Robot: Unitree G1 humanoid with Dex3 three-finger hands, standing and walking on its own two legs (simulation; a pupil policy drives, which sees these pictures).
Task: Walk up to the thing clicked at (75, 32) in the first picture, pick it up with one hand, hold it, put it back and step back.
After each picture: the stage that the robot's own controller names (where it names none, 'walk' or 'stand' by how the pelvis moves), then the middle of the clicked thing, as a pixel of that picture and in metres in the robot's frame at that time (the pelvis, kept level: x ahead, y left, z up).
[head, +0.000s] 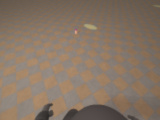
stand; (76, 31) +2.10 +0.43 -0.72
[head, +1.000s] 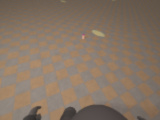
walk; (83, 36) +2.00 +0.13 -0.70
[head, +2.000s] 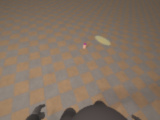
walk; (84, 45) +1.45 +0.06 -0.72
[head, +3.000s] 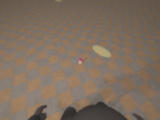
walk; (80, 61) +0.98 +0.14 -0.71
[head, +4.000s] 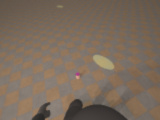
walk; (77, 75) +0.68 +0.24 -0.70
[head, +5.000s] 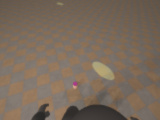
stand; (75, 85) +0.50 +0.18 -0.70
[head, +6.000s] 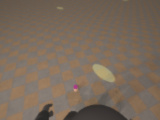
stand; (75, 88) +0.49 +0.19 -0.72
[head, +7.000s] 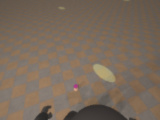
stand; (75, 87) +0.50 +0.19 -0.73
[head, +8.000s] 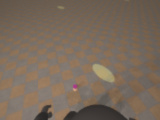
stand; (75, 87) +0.49 +0.20 -0.73
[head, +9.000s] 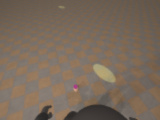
stand; (75, 88) +0.48 +0.19 -0.73
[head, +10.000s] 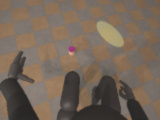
go down; (71, 50) +0.57 +0.20 -0.40
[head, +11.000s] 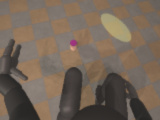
go down; (73, 45) +0.58 +0.21 -0.31
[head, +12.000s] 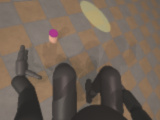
close in; (53, 36) +0.57 +0.26 -0.23
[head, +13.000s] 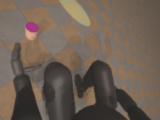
close; (31, 31) +0.57 +0.28 -0.22
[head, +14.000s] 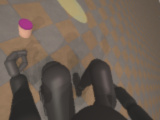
close; (25, 29) +0.56 +0.29 -0.21
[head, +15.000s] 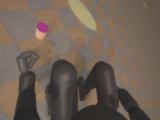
lift; (41, 31) +0.56 +0.27 -0.21
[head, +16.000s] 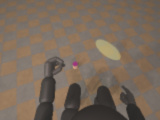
lift; (75, 65) +0.56 +0.17 -0.52
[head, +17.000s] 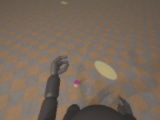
go down; (76, 83) +0.52 +0.16 -0.68
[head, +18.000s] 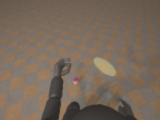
stand; (75, 80) +0.53 +0.17 -0.67
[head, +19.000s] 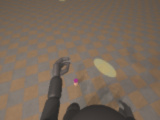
stand; (75, 82) +0.53 +0.17 -0.67
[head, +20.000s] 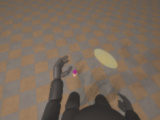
stand; (75, 73) +0.54 +0.17 -0.60
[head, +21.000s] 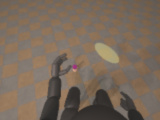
stand; (74, 68) +0.55 +0.17 -0.56
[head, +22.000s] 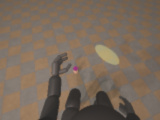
stand; (75, 69) +0.55 +0.17 -0.58
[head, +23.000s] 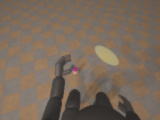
stand; (75, 70) +0.54 +0.17 -0.58
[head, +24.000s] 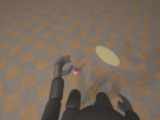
close; (75, 70) +0.54 +0.17 -0.58
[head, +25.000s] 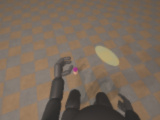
close; (75, 70) +0.54 +0.17 -0.58
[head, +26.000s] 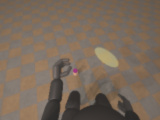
close; (75, 72) +0.54 +0.17 -0.59
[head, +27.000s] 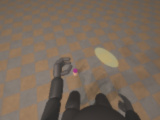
close; (75, 72) +0.54 +0.17 -0.59
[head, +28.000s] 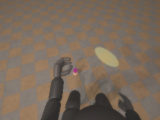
close; (75, 71) +0.54 +0.17 -0.59
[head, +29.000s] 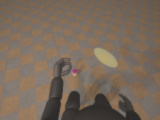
close; (74, 72) +0.54 +0.17 -0.59
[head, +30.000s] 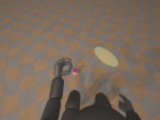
close; (75, 71) +0.54 +0.17 -0.59
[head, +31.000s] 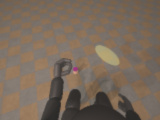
close; (75, 70) +0.54 +0.17 -0.58
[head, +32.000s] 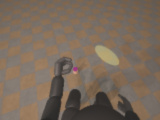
close; (75, 70) +0.54 +0.17 -0.58
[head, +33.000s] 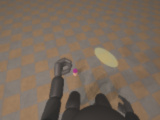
close; (75, 72) +0.54 +0.17 -0.60
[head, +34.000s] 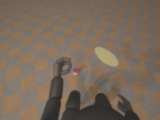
close; (75, 71) +0.54 +0.17 -0.59
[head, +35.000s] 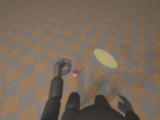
close; (74, 73) +0.54 +0.17 -0.60
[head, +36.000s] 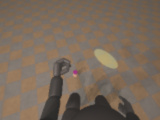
close; (75, 73) +0.54 +0.17 -0.61
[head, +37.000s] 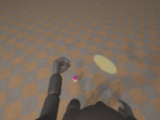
hold; (75, 78) +0.53 +0.17 -0.65
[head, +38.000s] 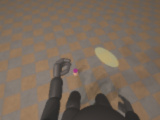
close; (75, 72) +0.54 +0.17 -0.60
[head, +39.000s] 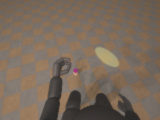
close; (75, 71) +0.54 +0.17 -0.59
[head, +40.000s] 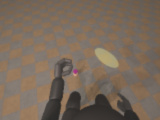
close; (75, 72) +0.54 +0.17 -0.60
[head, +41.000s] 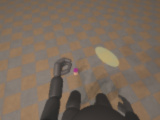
close; (75, 71) +0.54 +0.17 -0.59
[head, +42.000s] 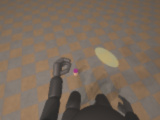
close; (75, 72) +0.54 +0.17 -0.60
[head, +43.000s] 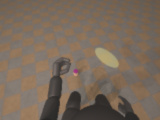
close; (75, 72) +0.53 +0.17 -0.60
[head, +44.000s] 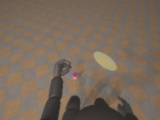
close; (75, 76) +0.53 +0.17 -0.63
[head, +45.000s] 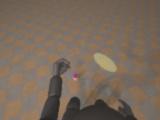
close; (75, 77) +0.53 +0.17 -0.64
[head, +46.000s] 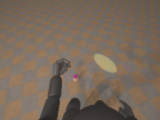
close; (75, 77) +0.53 +0.17 -0.65
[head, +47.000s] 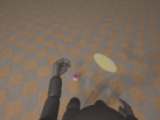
close; (75, 77) +0.53 +0.17 -0.65
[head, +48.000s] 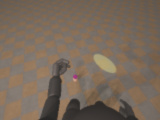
close; (75, 78) +0.52 +0.17 -0.66
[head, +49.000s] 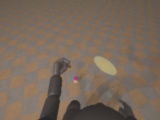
close; (75, 79) +0.53 +0.16 -0.66
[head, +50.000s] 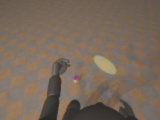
close; (75, 79) +0.53 +0.17 -0.66
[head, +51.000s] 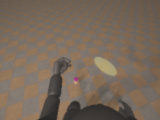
close; (76, 80) +0.53 +0.17 -0.67
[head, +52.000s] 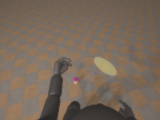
close; (75, 80) +0.53 +0.17 -0.66
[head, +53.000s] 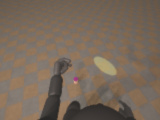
close; (75, 80) +0.52 +0.17 -0.67
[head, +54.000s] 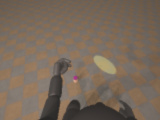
close; (75, 79) +0.53 +0.17 -0.66
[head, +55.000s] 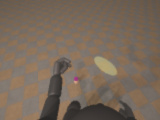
close; (76, 80) +0.52 +0.16 -0.66
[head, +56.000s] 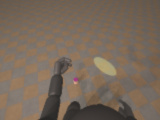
close; (75, 80) +0.53 +0.17 -0.67
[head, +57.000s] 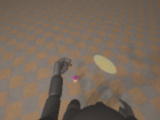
close; (75, 78) +0.53 +0.17 -0.66
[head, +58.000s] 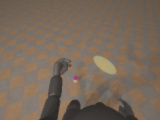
close; (75, 79) +0.53 +0.17 -0.66
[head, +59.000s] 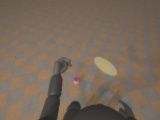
close; (76, 80) +0.52 +0.16 -0.67
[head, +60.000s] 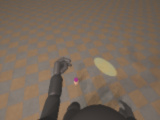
close; (76, 81) +0.53 +0.17 -0.67
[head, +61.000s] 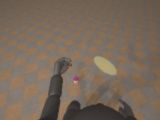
close; (75, 80) +0.52 +0.17 -0.66
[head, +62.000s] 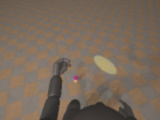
close; (75, 79) +0.53 +0.17 -0.66
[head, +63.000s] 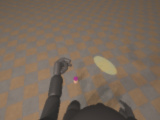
close; (75, 79) +0.53 +0.17 -0.66
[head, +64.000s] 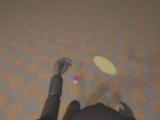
close; (75, 79) +0.52 +0.17 -0.66
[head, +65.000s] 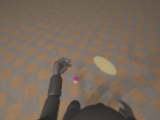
close; (75, 79) +0.53 +0.17 -0.66
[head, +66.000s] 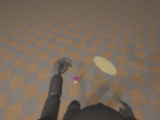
close; (75, 80) +0.53 +0.17 -0.66
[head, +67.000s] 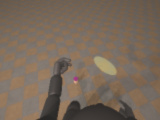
close; (75, 80) +0.53 +0.17 -0.66
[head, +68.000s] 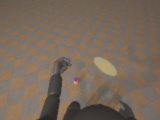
close; (75, 80) +0.52 +0.17 -0.67
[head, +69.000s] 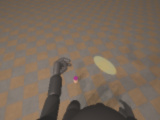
close; (75, 79) +0.53 +0.17 -0.66
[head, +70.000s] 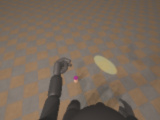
close; (75, 79) +0.53 +0.17 -0.66
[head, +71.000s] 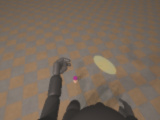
close; (75, 79) +0.53 +0.17 -0.66
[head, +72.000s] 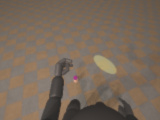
close; (75, 79) +0.53 +0.17 -0.66
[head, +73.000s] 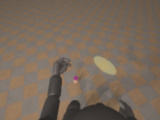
close; (75, 79) +0.53 +0.17 -0.66
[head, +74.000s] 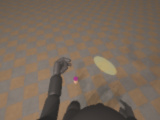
close; (75, 80) +0.53 +0.17 -0.66
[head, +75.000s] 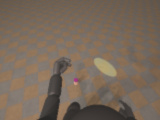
close; (76, 81) +0.52 +0.17 -0.67
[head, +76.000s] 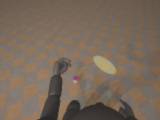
close; (75, 79) +0.53 +0.17 -0.66
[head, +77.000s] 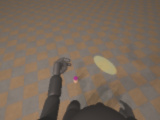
close; (75, 79) +0.53 +0.17 -0.66
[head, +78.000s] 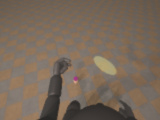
close; (75, 80) +0.52 +0.17 -0.66
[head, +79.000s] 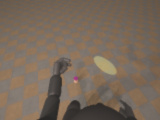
close; (75, 79) +0.53 +0.17 -0.66
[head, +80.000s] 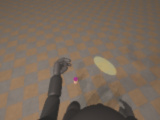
close; (75, 80) +0.52 +0.17 -0.67
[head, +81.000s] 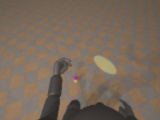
close; (75, 79) +0.53 +0.17 -0.66
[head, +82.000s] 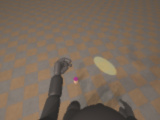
close; (75, 80) +0.53 +0.17 -0.67
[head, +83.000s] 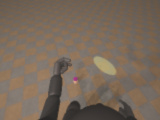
close; (75, 80) +0.52 +0.17 -0.67
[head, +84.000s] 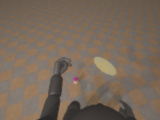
close; (75, 80) +0.53 +0.17 -0.67
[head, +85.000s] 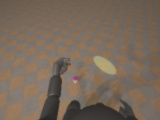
close; (75, 79) +0.53 +0.17 -0.66
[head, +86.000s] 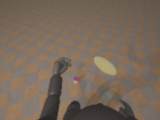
close; (75, 80) +0.53 +0.17 -0.67
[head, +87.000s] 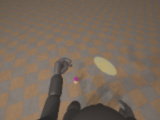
close; (76, 80) +0.53 +0.17 -0.67
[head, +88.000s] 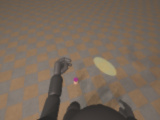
close; (75, 80) +0.52 +0.17 -0.67
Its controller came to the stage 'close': yes
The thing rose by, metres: 0.00
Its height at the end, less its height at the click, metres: +0.00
